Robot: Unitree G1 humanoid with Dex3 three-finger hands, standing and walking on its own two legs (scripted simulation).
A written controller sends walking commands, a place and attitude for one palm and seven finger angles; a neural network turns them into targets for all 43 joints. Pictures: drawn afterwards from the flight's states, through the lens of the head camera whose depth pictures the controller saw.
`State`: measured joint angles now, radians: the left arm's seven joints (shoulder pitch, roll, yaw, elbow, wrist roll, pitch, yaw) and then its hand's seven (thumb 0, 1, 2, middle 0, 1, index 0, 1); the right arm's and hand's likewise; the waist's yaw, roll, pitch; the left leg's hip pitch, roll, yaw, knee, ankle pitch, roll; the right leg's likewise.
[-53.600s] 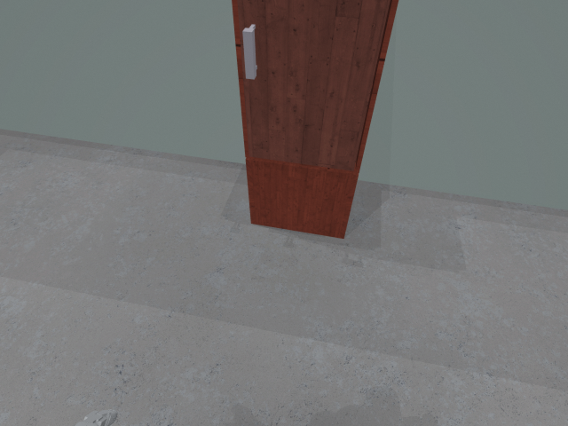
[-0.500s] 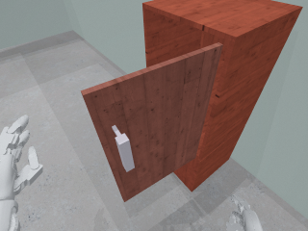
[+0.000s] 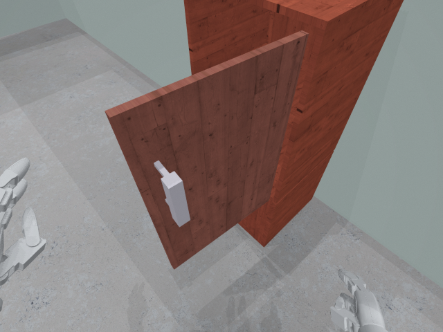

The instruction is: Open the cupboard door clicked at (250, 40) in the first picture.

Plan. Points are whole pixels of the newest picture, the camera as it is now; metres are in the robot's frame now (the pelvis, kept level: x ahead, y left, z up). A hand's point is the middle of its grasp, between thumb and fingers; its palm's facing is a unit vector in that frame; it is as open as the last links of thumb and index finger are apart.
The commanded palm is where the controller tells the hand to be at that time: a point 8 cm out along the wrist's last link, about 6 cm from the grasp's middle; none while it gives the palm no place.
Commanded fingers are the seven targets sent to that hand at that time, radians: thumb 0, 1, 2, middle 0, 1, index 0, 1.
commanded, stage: step back with the hand held close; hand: left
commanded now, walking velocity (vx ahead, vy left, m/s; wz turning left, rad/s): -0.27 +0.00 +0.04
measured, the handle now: (170, 193) +0.34 +0.12 +0.06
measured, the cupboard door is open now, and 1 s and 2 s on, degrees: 84 84 84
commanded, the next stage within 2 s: stop stepping back and stand still in 0.60 s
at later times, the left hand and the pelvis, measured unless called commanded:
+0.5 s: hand out of the picture +0.05 +0.29 +0.16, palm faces +0.54 -0.71 -0.44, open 7.4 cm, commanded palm -0.01 +0.33 +0.17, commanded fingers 0.00 0.90 0.90 -0.20 -0.30 -0.20 -0.30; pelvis -0.11 +0.02 -0.02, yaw +6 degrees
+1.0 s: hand out of the picture -0.06 +0.27 +0.18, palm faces +0.45 -0.75 -0.47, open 7.4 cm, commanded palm -0.10 +0.31 +0.17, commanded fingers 0.00 0.90 0.90 -0.20 -0.30 -0.20 -0.30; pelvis -0.24 +0.01 -0.02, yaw +0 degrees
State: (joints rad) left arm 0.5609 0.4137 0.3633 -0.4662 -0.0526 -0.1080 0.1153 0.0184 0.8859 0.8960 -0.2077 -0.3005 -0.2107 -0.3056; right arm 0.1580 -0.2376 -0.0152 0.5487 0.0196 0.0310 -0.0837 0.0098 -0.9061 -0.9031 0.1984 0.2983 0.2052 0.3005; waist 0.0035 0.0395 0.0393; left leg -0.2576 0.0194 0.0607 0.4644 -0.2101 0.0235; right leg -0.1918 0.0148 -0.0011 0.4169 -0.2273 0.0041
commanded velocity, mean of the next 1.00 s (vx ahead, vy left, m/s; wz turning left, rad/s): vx -0.12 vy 0.02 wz -0.02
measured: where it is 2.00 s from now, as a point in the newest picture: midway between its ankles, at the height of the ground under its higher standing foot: outside the picture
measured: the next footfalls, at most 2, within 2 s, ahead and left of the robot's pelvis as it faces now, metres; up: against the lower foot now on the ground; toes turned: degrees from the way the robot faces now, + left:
right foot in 0.88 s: -0.34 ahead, -0.09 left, +0.00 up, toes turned +0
left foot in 1.06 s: -0.18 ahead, +0.12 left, +0.00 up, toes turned +3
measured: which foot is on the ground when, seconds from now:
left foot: down 0.00-0.86, up 0.88-1.00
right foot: down 0.00-0.54, up 0.56-0.86, down 0.88-1.00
